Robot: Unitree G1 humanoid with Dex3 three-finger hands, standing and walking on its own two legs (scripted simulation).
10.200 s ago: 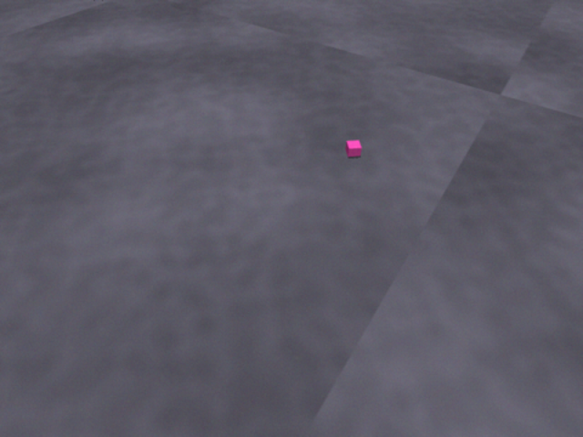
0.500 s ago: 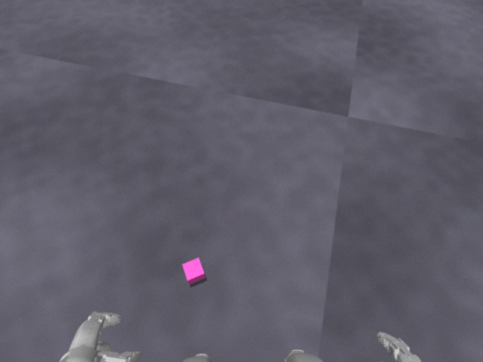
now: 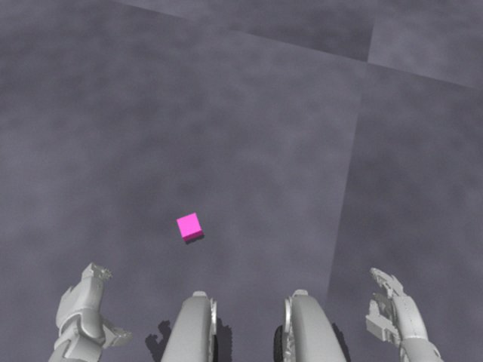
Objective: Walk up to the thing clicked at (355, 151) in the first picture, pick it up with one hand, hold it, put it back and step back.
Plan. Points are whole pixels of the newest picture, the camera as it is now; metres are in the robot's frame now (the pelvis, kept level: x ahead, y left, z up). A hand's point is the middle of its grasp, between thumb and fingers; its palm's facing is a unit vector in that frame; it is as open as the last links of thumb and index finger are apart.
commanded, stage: rise first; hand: left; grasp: from above
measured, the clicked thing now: (190, 227) +0.49 +0.20 -0.60
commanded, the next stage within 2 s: none
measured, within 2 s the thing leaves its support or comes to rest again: neither
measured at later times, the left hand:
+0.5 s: hand (144, 259) +0.33 +0.27 -0.34, palm faces -0.40 -0.15 -0.90, open 14.2 cm
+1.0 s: hand (163, 239) +0.41 +0.25 -0.44, palm faces -0.37 -0.21 -0.90, open 13.9 cm
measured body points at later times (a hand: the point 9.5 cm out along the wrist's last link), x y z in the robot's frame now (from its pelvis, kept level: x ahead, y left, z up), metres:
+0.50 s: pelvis -0.07 -0.02 -0.19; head +0.13 +0.00 +0.21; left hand +0.35 +0.27 -0.29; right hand +0.02 -0.29 -0.33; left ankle +0.01 +0.11 -0.59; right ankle +0.03 -0.13 -0.59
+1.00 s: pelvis -0.07 +0.01 -0.27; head +0.18 +0.03 +0.11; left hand +0.42 +0.26 -0.39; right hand -0.05 -0.26 -0.39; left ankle +0.01 +0.11 -0.59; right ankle +0.03 -0.13 -0.59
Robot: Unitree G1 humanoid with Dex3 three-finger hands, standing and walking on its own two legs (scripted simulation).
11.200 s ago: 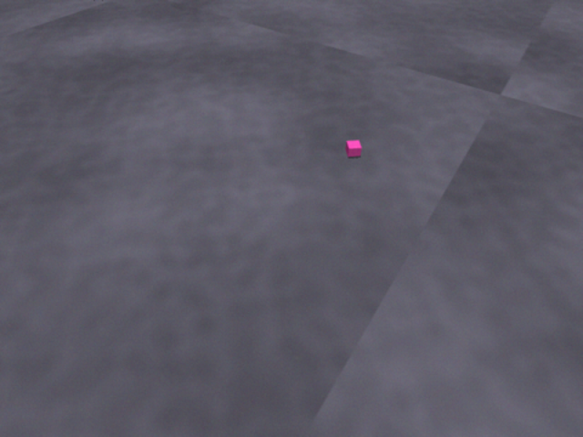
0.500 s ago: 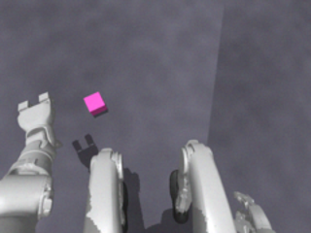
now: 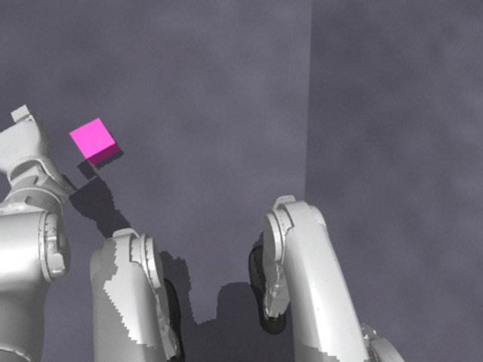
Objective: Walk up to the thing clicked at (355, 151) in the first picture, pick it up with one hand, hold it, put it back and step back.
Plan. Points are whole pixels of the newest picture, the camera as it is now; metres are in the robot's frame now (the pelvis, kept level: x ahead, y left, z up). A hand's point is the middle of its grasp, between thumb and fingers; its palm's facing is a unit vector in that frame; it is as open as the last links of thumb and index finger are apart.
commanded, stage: rise first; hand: left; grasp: from above
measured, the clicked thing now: (96, 141) +0.55 +0.23 -0.33
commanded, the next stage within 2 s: none
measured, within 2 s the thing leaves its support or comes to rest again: neither
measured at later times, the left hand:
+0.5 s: hand (55, 157) +0.48 +0.27 -0.21, palm faces -0.36 -0.23 -0.90, open 13.9 cm
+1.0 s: hand (61, 151) +0.50 +0.27 -0.23, palm faces -0.36 -0.23 -0.90, open 13.9 cm
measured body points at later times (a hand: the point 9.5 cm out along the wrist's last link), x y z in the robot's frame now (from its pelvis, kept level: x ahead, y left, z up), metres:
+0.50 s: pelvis +0.00 -0.01 -0.03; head +0.27 +0.04 +0.33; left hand +0.49 +0.28 -0.16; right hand +0.03 -0.29 -0.13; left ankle +0.07 +0.11 -0.33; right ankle +0.11 -0.13 -0.33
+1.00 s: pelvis +0.00 +0.00 -0.04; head +0.28 +0.04 +0.31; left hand +0.51 +0.28 -0.18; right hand +0.00 -0.27 -0.14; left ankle +0.07 +0.11 -0.33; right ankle +0.11 -0.13 -0.33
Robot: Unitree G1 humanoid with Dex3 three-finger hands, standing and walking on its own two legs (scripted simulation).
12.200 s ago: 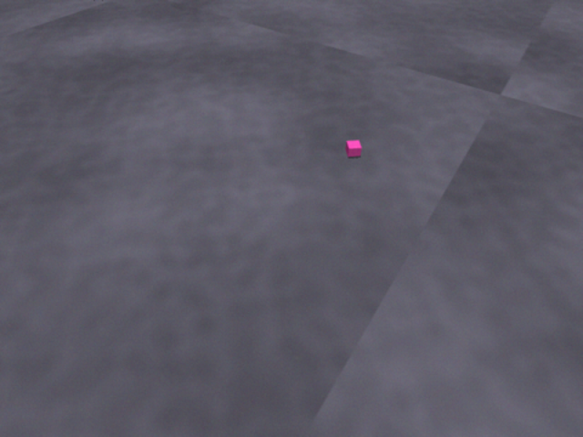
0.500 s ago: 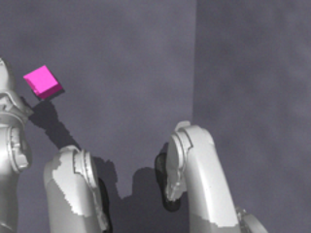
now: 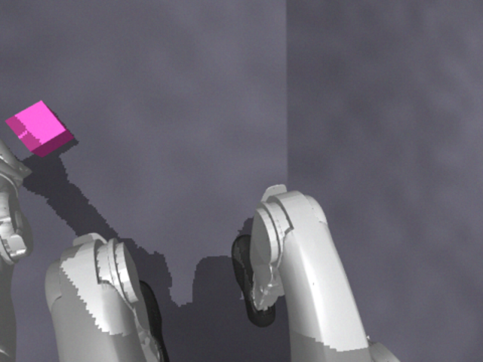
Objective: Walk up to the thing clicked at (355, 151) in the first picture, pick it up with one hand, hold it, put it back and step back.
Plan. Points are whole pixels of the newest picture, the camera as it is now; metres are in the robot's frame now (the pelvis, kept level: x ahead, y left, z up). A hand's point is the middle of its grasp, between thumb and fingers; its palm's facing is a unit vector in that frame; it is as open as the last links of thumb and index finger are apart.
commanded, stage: rise first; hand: left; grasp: from above
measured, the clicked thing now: (41, 129) +0.53 +0.26 -0.29
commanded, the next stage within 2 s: approach in 1.50 s
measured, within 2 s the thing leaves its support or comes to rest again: neither
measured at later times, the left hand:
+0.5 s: hand out of the picture +0.49 +0.30 -0.19, palm faces -0.35 -0.24 -0.91, open 13.6 cm
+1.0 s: hand out of the picture +0.48 +0.30 -0.18, palm faces -0.35 -0.24 -0.91, open 13.5 cm
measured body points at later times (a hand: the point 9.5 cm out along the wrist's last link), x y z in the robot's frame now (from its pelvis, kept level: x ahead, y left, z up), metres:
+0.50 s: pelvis +0.00 +0.00 +0.00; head +0.27 +0.07 +0.35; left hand +0.51 +0.31 -0.13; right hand +0.00 -0.26 -0.08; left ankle +0.06 +0.12 -0.28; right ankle +0.11 -0.12 -0.28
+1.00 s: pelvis +0.00 +0.00 +0.00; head +0.26 +0.07 +0.36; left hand +0.50 +0.31 -0.13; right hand +0.01 -0.26 -0.08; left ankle +0.06 +0.12 -0.28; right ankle +0.11 -0.12 -0.28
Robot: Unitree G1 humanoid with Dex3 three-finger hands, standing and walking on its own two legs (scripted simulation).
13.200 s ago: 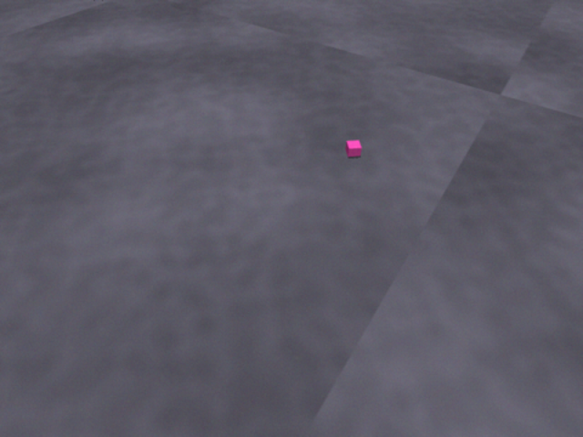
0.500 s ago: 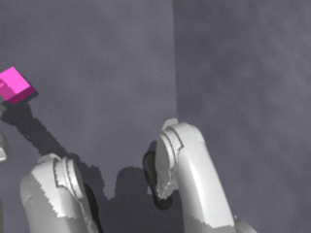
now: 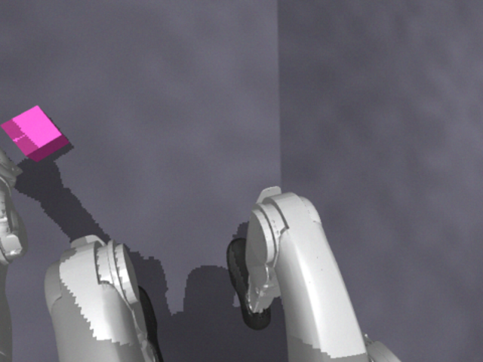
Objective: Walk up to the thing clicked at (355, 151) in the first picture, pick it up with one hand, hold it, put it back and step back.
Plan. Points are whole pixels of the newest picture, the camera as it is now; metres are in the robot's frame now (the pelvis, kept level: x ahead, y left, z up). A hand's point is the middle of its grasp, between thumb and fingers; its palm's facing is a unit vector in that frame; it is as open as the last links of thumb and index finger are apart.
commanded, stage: rise first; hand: left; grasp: from above
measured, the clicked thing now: (37, 134) +0.53 +0.27 -0.29
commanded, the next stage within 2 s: approach in 0.50 s
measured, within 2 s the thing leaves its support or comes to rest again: neither
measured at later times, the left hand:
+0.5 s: hand out of the picture +0.48 +0.30 -0.18, palm faces -0.35 -0.23 -0.91, open 13.3 cm
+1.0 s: hand (17, 94) +0.55 +0.25 -0.16, palm faces -0.28 -0.22 -0.93, open 14.1 cm
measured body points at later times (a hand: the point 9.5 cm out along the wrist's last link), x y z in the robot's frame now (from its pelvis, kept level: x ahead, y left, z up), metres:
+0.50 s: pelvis +0.00 +0.00 +0.00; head +0.26 +0.07 +0.36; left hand +0.50 +0.31 -0.13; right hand +0.00 -0.26 -0.09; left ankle +0.06 +0.12 -0.29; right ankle +0.11 -0.12 -0.29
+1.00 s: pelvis +0.00 +0.00 +0.00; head +0.28 +0.07 +0.35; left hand +0.56 +0.26 -0.11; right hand -0.02 -0.26 -0.07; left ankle +0.06 +0.12 -0.29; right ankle +0.11 -0.12 -0.29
